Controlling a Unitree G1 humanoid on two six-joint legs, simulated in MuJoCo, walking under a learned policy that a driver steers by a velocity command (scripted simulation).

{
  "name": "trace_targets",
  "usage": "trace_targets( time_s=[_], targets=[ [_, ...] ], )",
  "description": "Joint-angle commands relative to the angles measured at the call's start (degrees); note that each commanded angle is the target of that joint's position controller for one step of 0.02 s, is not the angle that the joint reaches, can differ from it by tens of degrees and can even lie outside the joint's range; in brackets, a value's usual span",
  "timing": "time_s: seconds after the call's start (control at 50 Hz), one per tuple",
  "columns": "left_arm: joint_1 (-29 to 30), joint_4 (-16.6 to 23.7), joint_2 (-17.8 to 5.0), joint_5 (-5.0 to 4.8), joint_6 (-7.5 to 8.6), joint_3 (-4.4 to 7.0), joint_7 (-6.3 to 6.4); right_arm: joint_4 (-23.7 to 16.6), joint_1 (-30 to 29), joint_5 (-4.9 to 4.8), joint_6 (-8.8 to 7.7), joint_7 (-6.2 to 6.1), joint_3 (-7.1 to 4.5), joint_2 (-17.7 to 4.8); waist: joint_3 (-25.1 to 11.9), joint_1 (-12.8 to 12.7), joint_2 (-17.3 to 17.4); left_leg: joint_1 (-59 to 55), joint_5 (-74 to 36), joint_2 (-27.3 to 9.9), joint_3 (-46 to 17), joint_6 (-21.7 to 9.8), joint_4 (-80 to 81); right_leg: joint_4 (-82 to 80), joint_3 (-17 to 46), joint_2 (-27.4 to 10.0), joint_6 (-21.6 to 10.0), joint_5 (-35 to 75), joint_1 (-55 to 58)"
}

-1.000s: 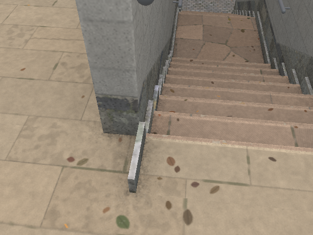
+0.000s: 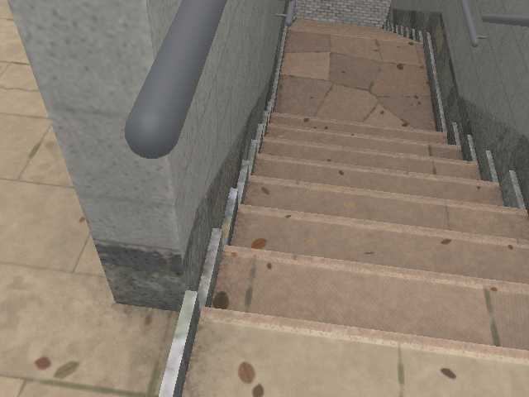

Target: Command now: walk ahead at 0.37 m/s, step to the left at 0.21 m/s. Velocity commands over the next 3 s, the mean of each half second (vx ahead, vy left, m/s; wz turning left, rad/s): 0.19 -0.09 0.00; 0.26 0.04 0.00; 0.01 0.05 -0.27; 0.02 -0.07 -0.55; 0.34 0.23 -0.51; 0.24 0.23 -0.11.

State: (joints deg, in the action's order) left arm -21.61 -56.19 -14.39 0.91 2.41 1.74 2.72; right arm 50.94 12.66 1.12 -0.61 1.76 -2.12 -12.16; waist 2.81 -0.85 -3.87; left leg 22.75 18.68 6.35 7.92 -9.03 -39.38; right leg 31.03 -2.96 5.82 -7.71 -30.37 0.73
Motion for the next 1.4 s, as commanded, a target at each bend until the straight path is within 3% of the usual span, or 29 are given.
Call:
trace_targets(
  time_s=[0.02, 0.06, 0.08, 0.1, 0.14, 0.16, 0.2, 0.28, 0.5, 0.54, 0.56, 0.58, 0.64, 0.68, 0.7, 0.72, 0.76, 0.88, 0.92, 1.0, 1.04, 1.06, 1.08, 1.14, 1.22, 1.28, 1.32, 1.38, 1.4],
  targets=[
    [-5.11, 0.27, -9.83, 0.52, 0.37, 2.43, 0.41, -2.81, 2.42, -0.73, -1.49, 1.24, -0.96, -4.92, 4.15, 2.03, 3.48, 9.25, 3.91, -0.99, -1.62, -1.21, -0.61, 1.73, 11.1, -25.01, -3.19, 90.99, 6.41],
    [5.74, 3.55, -9.67, -1.17, 0.65, 2.29, -0.42, 2.19, 19.87, -0.96, -1.24, 1.1, -2.01, -7.2, -1.4, 12.72, 3.28, -21.62, -4.4, -1.41, -5.33, -5.29, 10.39, 20.16, 3.79, -16.96, 0.81, 92.14, -13.82],
    [7.58, 5.23, -5.6, -0.81, 0.96, 1.2, -2.33, 4.47, 23.43, -0.12, -0.89, -0.03, -3.4, -12.25, -3.38, 12.37, 17.18, -29.11, -14.83, -16.68, -29.53, -13.65, 21.34, 48.13, -2.26, -4.25, 3.87, 33.16, -27.17],
    [9.88, 6.95, -5.18, 0.5, 0.6, 1.04, -2.05, 3.39, 14.9, -1.7, -0.55, -0.87, -2.82, -10.46, -1.71, 6.55, 11.9, -23.4, -24.69, -21.5, -33.93, -16.26, 22.58, 55.36, 2.96, -1.21, 1.97, 3.05, -31.08],
    [9.86, 7.8, -3.44, 1.69, 0.46, 0.87, -2.14, 2.9, 10.26, -1.2, -1.2, -2.07, -1.4, -7.12, 4.17, 1.1, -0.7, -13.58, -24.08, -19.55, -25.08, -11.46, 24.95, 48.89, 6.67, -5.26, 0.2, 3.88, -30.15],
    [3.6, 2.44, -8.22, 3.53, -2.53, 2.92, -0.85, 1.77, 13.89, 0.43, -2.23, -5.05, -1.32, -9.3, 8.47, 0.66, -22.54, -14.53, -57.91, -31.52, -36.95, -7.81, 21.62, 52.62, 11.31, -0.55, 3.72, 7.48, -33.46],
    [-3.67, 0.82, -2.61, 2.48, -5.53, 1.97, -1.52, 3.09, 15.23, 0.11, -2.42, -6.29, -2.44, -15.17, 3.15, -1.82, -12.26, -16.42, -73.66, -27.31, -25.24, 0.44, 17.33, 48.25, 15.49, 0.2, 6.3, 10.73, -31.35],
    [4.75, 3.53, -4.79, 0.96, -5.9, 1.88, -3.76, 1.33, 10.73, 0.35, -2.77, -4.76, 0.15, -8.37, -2.25, -0.09, 8.09, -15.33, -66.89, -15.97, -10.56, 5.22, 17.48, 39.21, 9.14, 1.54, 6.96, 19.36, -28.35],
    [9.56, -0.37, -5.99, 1.58, -7.24, 1.73, -3.72, 0.63, 14.75, 0.6, -2.92, -5.74, 0.21, -9.83, 0.23, 3.15, 14.21, -25.85, -58.65, -21.02, -13.68, 0.3, 16.96, 34.61, 8.96, -1.31, 9.64, 17.32, -38.17],
    [10.17, 0.33, -6.19, 2.03, -7.99, 1.93, -3.05, 1.98, 17.3, -0.47, -2.42, -6.28, -0.51, -10.7, 1.62, 4.28, 12.82, -29.28, -48.2, -24.42, -17.62, -2.47, 18.58, 35.92, 9.03, -2.79, 10.02, 15.06, -43.12],
    [11.42, 3.54, -6.98, -0.18, -5.19, 1.34, -2.76, -0.56, 8.21, -0.24, -0.31, -3.67, 0.92, -6.01, -3.47, 1.4, 23.76, -22.22, 3.83, -12.22, -6.86, -1.93, 24.93, 20.1, 2.69, -5.77, 8.82, 4.65, -33.46],
    [14.65, 3.63, -8.81, -1.02, -4.74, 1.71, -2.35, -0.57, 7.49, 1.35, 0.49, -2.59, 0.7, -6.55, 1.69, 3.69, 27.54, -12.64, 16.59, -8.45, -7.47, -1.75, 28.43, 13.52, -3.54, -4.38, 8.81, 0.56, -23.58],
    [8.82, 2.37, -4.15, -0.79, -3.58, 1.23, 1.09, 3.23, 14.07, 0.81, 1.86, -2.91, -0.25, -8.33, 6.96, 2.42, 15.57, -9.12, -9.04, -8.96, -8.99, -2.81, 15.52, -0.27, -5.91, -3.27, 9.53, 9.51, -13.83],
    [-9.24, -3.25, -1.39, 1.32, -1.89, -0.03, -0.25, -0.4, 10.97, -0.04, -1.06, -2.48, 0.37, -7.66, -2.27, -2.34, -8.89, -3.06, -6.54, -16.87, -14.43, -4.4, 0.97, -9.21, 2.34, -6.18, 6.6, -0.84, 1.88],
    [-13.91, -2.54, -8.8, 1.6, -1.27, 1.43, -0.61, -4.16, 6.02, -1.91, -3.03, -0.74, 1.92, -3.29, -1.96, -6.23, -27.17, 13.54, 5.01, -6.74, -5.49, -1.21, -16.93, -22.63, 31.5, -21.96, -3.84, -19.3, 7.41],
    [-13.74, -4.82, -8.65, 0.45, -1.77, 1.52, -2.01, -6.83, -0.56, -0.18, -3.2, -0.41, 1.02, -7.53, 3.13, -6.38, -24.02, 20.24, 18.15, -2.67, -8.65, -1.62, -27.48, -29.56, 47.48, -27.95, -10.55, -28.11, -0.25],
    [-3.18, -0.38, -5.21, 0.51, -0.64, 0.27, -3.01, -5.08, -2.42, -0.46, -3.95, 0.14, 0.04, -9.93, 9.26, -1.37, -3.28, 21.79, 6.7, -8.07, -12.44, -1.12, -30.5, -26.97, 34.62, -25.31, -8.99, -14.35, -5.74],
    [-0.81, -1.81, -3.63, -0.34, 0.72, -1.33, -1.96, -4.28, -1.88, 0.09, -3.57, 1.28, 1.5, -3.66, 1.91, 3.28, -3.04, 6.32, -5.93, -9.19, -4.24, 5.24, -9.86, -22.34, 3.85, -12.4, -1.97, 34.53, -9.43],
    [-3.33, -0.93, -5.34, 1.33, 1.83, -1.51, -2.48, -0.2, 0.44, -0.62, -1.98, -1.0, 2.03, -0.23, 2.67, 0.16, 1.64, 4.77, -9.72, -6.21, -3.41, 6.79, -0.77, -15.26, 3.62, -17.78, -0.02, 64.69, -6.84],
    [-2.68, -2.67, -4.73, -1.19, -0.56, -1.33, -1.47, 3.72, 7.91, -1.45, -4.41, -2.23, 0.64, -3.34, -2.37, 1.8, -3.84, -13.58, -24.13, -3.45, -3.0, 7.01, 15.0, -5.06, 2.26, -12.46, 3.15, 52.02, -8.91],
    [0.1, 2.01, -6.5, 0.78, 0.38, -0.08, -1.65, 6.67, 13.1, -0.05, -4.0, -3.4, -1.13, -9.71, -4.72, 0.21, 7.55, -22.26, -50.25, -11.39, -10.58, 6.03, 13.54, 2.59, 3.66, -12.5, 5.77, 33.05, -14.97],
    [-4.28, 2.1, -0.99, -0.92, -0.44, -1.33, -2.01, 5.08, 11.72, -0.61, -2.76, -3.55, -1.37, -10.99, -12.7, -0.38, 18.36, -32.85, -73.47, -20.33, -18.02, -1.79, 10.03, 11.9, 1.39, -9.45, 8.3, 11.38, -20.34],
    [-4.36, 0.41, 0.79, -1.99, -2.28, -2.52, -2.07, 3.46, 9.93, -1.98, -1.62, -3.67, -0.19, -6.11, -20.8, 1.24, 18.8, -28.2, -67.73, -25.81, -23.77, -7.76, 14.82, 19.04, 0.88, -7.75, 10.1, -4.43, -14.55],
    [0.31, 0.68, 0.08, -0.24, -7.53, -2.3, -1.13, -1.64, -4.49, -1.35, 0.28, -4.6, 2.76, -2.14, -11.81, -3.21, 8.33, -11.4, -36.7, -18.07, -15.35, -2.68, 21.04, 15.64, 2.01, -10.15, 10.49, 1.54, -9.51],
    [9.42, 7.0, -3.98, 1.63, -8.83, -1.94, 0.27, -3.72, -5.81, -1.7, 0.84, -5.37, 1.21, -7.98, -6.44, -3.09, 8.64, -10.01, -9.3, -12.24, -12.64, 2.71, 21.25, 3.09, 3.69, -8.52, 7.25, 13.96, -15.53],
    [17.04, 11.5, -10.16, 2.27, -8.12, -0.16, 0.48, -5.74, -2.68, -1.22, 0.63, -4.72, 0.98, -6.15, 1.73, 0.38, -11.2, -13.51, -5.9, -7.33, -6.91, 5.1, 12.48, -13.88, 20.37, -16.94, 2.15, 4.15, -31.26],
    [13.33, 13.32, -11.57, 1.18, -8.23, 0.14, 2.72, -7.23, -4.6, 0.58, -0.33, -4.21, 1.45, -4.43, 2.01, -0.39, -9.48, -4.07, -6.01, -6.7, -8.58, 5.36, 10.07, -21.08, 31.3, -23.98, -2.06, -3.04, -22.91],
    [19.06, 17.2, -13.02, -0.2, -9.27, 1.79, 2.73, -9.15, -2.88, 0.86, -1.64, -3.37, 1.81, -4.26, -1.77, 5.07, -6.94, -14.59, -9.46, -9.85, -13.31, 8.27, 18.46, -9.42, 18.34, -13.07, 0.29, 4.98, -26.06],
    [18.93, 19.14, -10.99, -0.98, -9.87, 2.14, 2.63, -9.21, -0.92, 0.48, -1.44, -3.72, 1.21, -6.73, -4.31, 5.09, 3.84, -20.39, -5.14, -11.8, -17.33, 9.57, 24.15, 0.61, 11.36, -7.04, 2.35, 6.22, -28.77]
  ],
)
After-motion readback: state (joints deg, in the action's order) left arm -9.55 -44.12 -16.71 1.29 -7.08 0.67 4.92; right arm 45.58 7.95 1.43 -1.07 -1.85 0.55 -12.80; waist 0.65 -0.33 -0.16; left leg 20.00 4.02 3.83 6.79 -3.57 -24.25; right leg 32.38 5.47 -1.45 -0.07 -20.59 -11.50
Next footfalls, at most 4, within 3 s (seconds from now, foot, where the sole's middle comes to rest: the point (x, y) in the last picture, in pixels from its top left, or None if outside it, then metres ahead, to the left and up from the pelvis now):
0.04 left None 0.11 0.05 -0.75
0.68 right None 0.21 -0.14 -0.75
1.02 left None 0.44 0.08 -0.75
1.22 right None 0.29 -0.11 -0.75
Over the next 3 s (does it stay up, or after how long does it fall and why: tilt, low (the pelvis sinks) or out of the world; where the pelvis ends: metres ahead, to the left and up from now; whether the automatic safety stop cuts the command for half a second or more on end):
stays up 0.30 0.09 0.03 its command is cut before an obstacle from the start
